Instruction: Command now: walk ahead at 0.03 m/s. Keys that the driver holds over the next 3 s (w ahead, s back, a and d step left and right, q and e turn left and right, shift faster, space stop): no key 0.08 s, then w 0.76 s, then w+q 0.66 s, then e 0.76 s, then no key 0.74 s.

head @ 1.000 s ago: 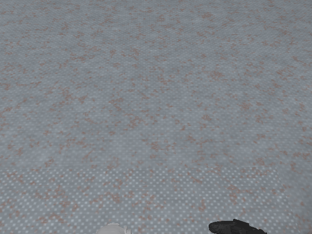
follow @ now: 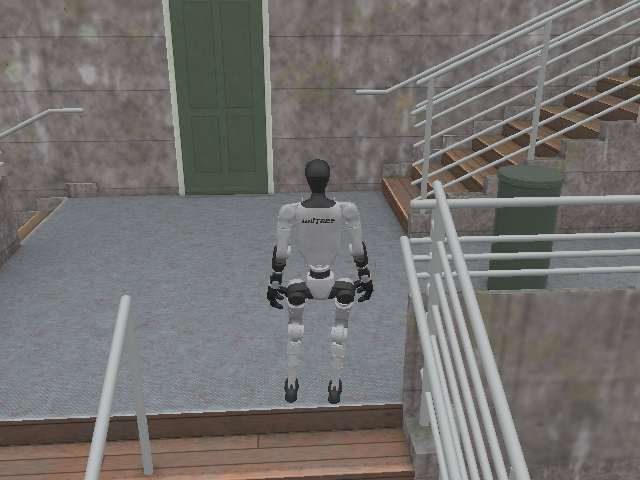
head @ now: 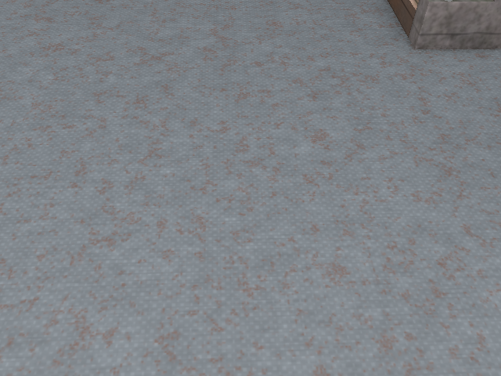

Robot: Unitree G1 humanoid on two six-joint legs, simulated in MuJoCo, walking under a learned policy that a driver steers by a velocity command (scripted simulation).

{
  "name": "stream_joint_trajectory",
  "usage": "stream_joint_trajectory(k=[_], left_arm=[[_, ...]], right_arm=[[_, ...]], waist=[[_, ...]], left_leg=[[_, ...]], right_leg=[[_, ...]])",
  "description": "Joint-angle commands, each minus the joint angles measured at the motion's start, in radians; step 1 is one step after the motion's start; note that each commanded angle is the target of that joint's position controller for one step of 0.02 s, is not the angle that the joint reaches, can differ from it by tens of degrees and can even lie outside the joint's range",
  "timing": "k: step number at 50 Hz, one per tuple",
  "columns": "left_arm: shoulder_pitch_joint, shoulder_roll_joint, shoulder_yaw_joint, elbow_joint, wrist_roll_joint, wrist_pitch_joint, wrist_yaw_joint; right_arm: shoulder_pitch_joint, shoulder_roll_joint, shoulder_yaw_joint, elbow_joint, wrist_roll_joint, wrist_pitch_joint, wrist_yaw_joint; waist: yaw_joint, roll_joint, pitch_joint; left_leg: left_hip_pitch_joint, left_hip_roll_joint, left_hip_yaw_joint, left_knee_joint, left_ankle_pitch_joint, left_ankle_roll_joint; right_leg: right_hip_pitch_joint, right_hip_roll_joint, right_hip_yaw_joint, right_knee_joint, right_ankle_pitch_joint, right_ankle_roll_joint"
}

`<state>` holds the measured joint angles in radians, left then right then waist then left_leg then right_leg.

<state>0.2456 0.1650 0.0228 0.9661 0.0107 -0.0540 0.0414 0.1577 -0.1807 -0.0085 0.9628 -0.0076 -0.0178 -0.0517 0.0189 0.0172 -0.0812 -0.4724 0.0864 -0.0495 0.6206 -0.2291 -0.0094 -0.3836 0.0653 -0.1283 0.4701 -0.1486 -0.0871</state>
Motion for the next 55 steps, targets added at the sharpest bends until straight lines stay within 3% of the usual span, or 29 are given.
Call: stream_joint_trajectory(k=[1,2,4,5,6,7,9,12,15,16,17,18,19,21,25,30,33,38,40,42,43,44,45,46,49,50,51,53,55], left_arm=[[-0.045,0.100,0.028,-0.051,-0.023,0.012,0.010],[0.041,0.085,0.033,-0.031,-0.017,0.018,0.017],[0.038,0.095,0.042,-0.029,-0.002,0.030,0.027],[-0.047,0.030,0.017,-0.077,-0.025,-0.023,-0.076],[-0.046,0.060,0.030,-0.062,-0.022,-0.043,-0.119],[0.002,0.110,0.049,-0.051,-0.011,-0.049,-0.132],[0.034,0.175,0.076,-0.050,0.005,-0.060,-0.107],[-0.035,0.144,0.066,-0.068,0.013,-0.073,-0.039],[-0.153,0.149,0.065,-0.089,-0.016,-0.061,-0.022],[-0.138,0.138,0.065,-0.077,0.004,-0.043,-0.033],[-0.135,0.082,0.056,-0.085,0.030,-0.036,-0.043],[-0.212,0.036,0.039,-0.130,0.060,-0.047,-0.056],[-0.290,0.060,0.046,-0.148,0.055,-0.062,-0.063],[-0.155,0.095,0.058,-0.068,0.025,-0.077,-0.060],[-0.201,0.032,0.041,-0.081,0.037,-0.058,-0.095],[-0.387,-0.018,0.007,-0.142,0.038,-0.036,-0.107],[-0.395,0.028,0.027,-0.148,0.038,-0.011,-0.099],[-0.487,0.035,0.043,-0.190,0.026,0.006,-0.091],[-0.422,0.051,0.056,-0.176,0.015,-0.004,-0.082],[-0.203,0.104,0.077,-0.118,-0.003,-0.021,-0.069],[-0.030,0.088,0.059,-0.087,-0.002,-0.022,-0.074],[0.258,0.122,0.070,0.010,0.045,-0.020,-0.062],[0.360,0.156,0.086,0.085,0.083,-0.036,-0.047],[0.236,0.187,0.096,0.065,0.067,-0.049,-0.040],[0.059,-0.044,0.030,0.036,0.052,-0.051,-0.053],[-0.032,0.015,0.031,0.025,0.000,-0.073,-0.059],[-0.053,0.042,0.031,0.033,-0.014,-0.086,-0.056],[-0.060,0.054,0.026,0.047,-0.007,-0.088,-0.040],[-0.025,0.073,0.027,0.063,0.001,-0.083,-0.024]], right_arm=[[0.095,-0.132,-0.039,0.000,-0.011,0.016,-0.004],[0.057,-0.186,-0.058,-0.011,-0.008,0.015,-0.009],[0.041,-0.115,-0.054,0.006,0.001,0.010,-0.006],[-0.008,-0.116,-0.060,-0.004,0.021,-0.058,0.062],[0.016,-0.109,-0.058,0.006,0.013,-0.075,0.086],[0.034,-0.108,-0.062,0.011,-0.003,-0.079,0.089],[0.045,-0.117,-0.077,0.007,-0.017,-0.087,0.067],[0.089,-0.072,-0.081,-0.020,-0.033,-0.101,0.051],[0.173,-0.070,-0.084,-0.014,-0.041,-0.122,0.059],[0.197,-0.055,-0.081,0.001,-0.044,-0.138,0.061],[0.256,-0.055,-0.077,0.016,-0.041,-0.153,0.055],[0.343,-0.118,-0.086,0.022,-0.030,-0.157,0.043],[0.395,-0.143,-0.082,0.022,-0.051,-0.159,0.034],[0.326,-0.088,-0.060,0.022,-0.088,-0.140,0.048],[0.279,0.013,-0.012,0.014,-0.075,-0.106,0.058],[0.425,-0.018,-0.004,0.104,-0.059,-0.108,0.095],[0.448,-0.004,0.004,0.135,-0.049,-0.123,0.115],[0.463,-0.027,-0.010,0.157,-0.049,-0.113,0.103],[0.436,-0.054,-0.020,0.145,-0.053,-0.105,0.094],[0.430,-0.063,-0.026,0.122,-0.070,-0.106,0.086],[0.573,0.010,-0.001,0.108,-0.073,-0.113,0.093],[0.518,0.012,0.001,0.101,-0.069,-0.108,0.124],[0.319,-0.010,-0.028,0.054,-0.040,-0.104,0.143],[0.238,-0.033,-0.047,0.043,-0.023,-0.116,0.138],[0.196,0.043,-0.041,0.017,-0.057,-0.105,0.112],[0.212,-0.047,-0.078,-0.008,0.107,-0.096,0.053],[0.216,-0.044,-0.083,-0.010,0.118,-0.079,0.021],[0.165,-0.038,-0.087,-0.036,0.096,-0.046,0.005],[0.089,-0.027,-0.082,-0.081,0.052,-0.034,0.022]], waist=[[-0.049,-0.068,0.080],[0.002,0.038,0.105],[-0.006,0.102,0.098],[-0.024,0.080,0.100],[-0.021,0.035,0.095],[-0.013,0.000,0.093],[0.003,-0.073,0.062],[-0.027,-0.125,0.053],[-0.090,-0.072,0.073],[-0.083,-0.044,0.062],[-0.089,0.045,0.066],[-0.147,0.211,0.103],[-0.201,0.185,0.156],[-0.119,0.096,0.126],[-0.040,0.033,0.110],[-0.100,0.036,0.152],[-0.089,0.066,0.178],[-0.076,0.061,0.174],[-0.019,0.082,0.128],[0.045,0.065,-0.057],[0.048,-0.129,-0.284],[0.146,-0.168,-0.306],[0.188,-0.134,-0.115],[0.141,-0.080,0.060],[0.011,-0.016,0.062],[-0.031,-0.021,0.024],[-0.051,-0.046,0.039],[-0.060,-0.059,0.124],[-0.055,-0.076,0.170]], left_leg=[[0.220,0.023,-0.012,-0.213,0.024,0.047],[0.157,0.038,-0.049,-0.258,-0.117,0.070],[0.051,0.022,-0.062,-0.337,-0.253,0.063],[0.060,0.017,-0.033,-0.322,-0.281,0.040],[0.084,-0.007,-0.010,-0.314,-0.294,0.025],[0.082,-0.032,0.023,-0.265,-0.276,0.029],[0.034,-0.076,0.105,-0.138,-0.138,0.037],[0.061,-0.051,0.071,0.023,-0.110,0.080],[0.279,-0.063,0.117,-0.236,-0.056,0.122],[0.394,-0.044,0.088,-0.268,-0.049,0.126],[0.477,0.051,-0.084,-0.322,-0.161,0.192],[0.601,0.216,-0.454,-0.455,-0.379,0.347],[0.683,0.271,-0.584,-0.514,-0.401,0.372],[0.679,0.236,-0.389,-0.469,-0.156,0.299],[0.512,0.133,-0.118,-0.484,0.190,0.237],[0.436,0.114,-0.006,-0.520,0.432,0.269],[0.504,0.166,-0.022,-0.510,0.456,0.278],[0.604,0.185,0.005,-0.478,0.561,0.245],[0.614,0.174,0.041,-0.389,0.806,0.213],[0.429,0.078,0.093,-0.135,0.871,0.116],[0.082,-0.059,0.090,0.149,0.507,0.052],[-0.123,-0.161,0.034,0.418,-0.233,0.038],[-0.248,-0.115,-0.082,0.682,-0.232,0.089],[-0.293,-0.053,-0.103,0.778,-0.140,0.121],[-0.157,0.038,-0.094,0.735,-0.003,0.176],[-0.157,0.016,-0.074,0.760,0.014,0.134],[-0.171,0.033,-0.088,0.717,0.035,0.127],[-0.199,0.057,-0.065,0.623,0.054,0.092],[-0.221,0.056,-0.044,0.524,0.150,0.072]], right_leg=[[-0.104,-0.167,0.213,-0.184,-0.334,-0.035],[-0.071,-0.121,0.160,-0.189,-0.288,-0.006],[0.082,-0.101,0.127,-0.136,-0.207,0.003],[0.050,-0.112,0.137,-0.170,-0.366,-0.002],[0.063,-0.127,0.156,-0.190,-0.429,-0.024],[0.086,-0.148,0.192,-0.223,-0.439,-0.059],[0.211,-0.246,0.307,-0.297,-0.457,-0.136],[0.204,-0.370,0.406,-0.361,-0.441,-0.170],[0.124,-0.279,0.283,-0.270,-0.456,-0.143],[0.075,-0.235,0.234,-0.183,-0.410,-0.128],[-0.035,-0.174,0.172,-0.027,-0.333,-0.083],[-0.335,-0.057,0.103,0.197,-0.302,-0.005],[-0.539,-0.010,0.247,0.409,-0.336,-0.016],[-0.598,-0.015,0.328,0.721,-0.160,-0.056],[-0.502,-0.096,0.222,0.707,0.107,-0.036],[-0.364,-0.138,0.093,0.303,0.172,0.065],[-0.359,-0.138,0.104,0.190,0.172,0.035],[-0.267,-0.093,0.061,0.102,0.070,-0.013],[-0.106,-0.049,0.014,0.062,0.036,-0.043],[0.345,-0.055,0.051,0.169,0.154,-0.116],[0.810,-0.226,0.347,0.126,0.098,-0.268],[0.975,-0.416,0.667,-0.077,0.112,-0.339],[0.804,-0.398,0.679,-0.166,-0.071,-0.247],[0.545,-0.399,0.590,-0.198,-0.101,-0.203],[0.274,-0.367,0.346,-0.285,0.121,-0.184],[0.305,-0.335,0.285,-0.280,0.201,-0.118],[0.280,-0.322,0.226,-0.299,0.222,-0.094],[0.166,-0.305,0.127,-0.328,0.222,-0.062],[0.106,-0.278,0.063,-0.346,0.228,-0.065]])
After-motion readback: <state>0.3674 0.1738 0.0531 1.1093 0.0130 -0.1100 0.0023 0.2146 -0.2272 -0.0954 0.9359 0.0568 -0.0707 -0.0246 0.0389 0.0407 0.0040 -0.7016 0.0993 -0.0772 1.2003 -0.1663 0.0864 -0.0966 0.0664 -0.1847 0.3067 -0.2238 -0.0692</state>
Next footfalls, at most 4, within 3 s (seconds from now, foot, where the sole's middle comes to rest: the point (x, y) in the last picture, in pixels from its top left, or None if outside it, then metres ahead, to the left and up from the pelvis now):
0.02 left None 0.10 0.15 -0.77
0.82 right None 0.45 -0.08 -0.77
1.38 left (204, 307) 0.75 0.17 -0.77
1.86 right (246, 236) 1.02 0.05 -0.77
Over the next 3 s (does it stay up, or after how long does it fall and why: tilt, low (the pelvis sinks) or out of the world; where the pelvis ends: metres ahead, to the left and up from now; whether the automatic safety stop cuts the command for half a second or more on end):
stays up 0.90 0.12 0.00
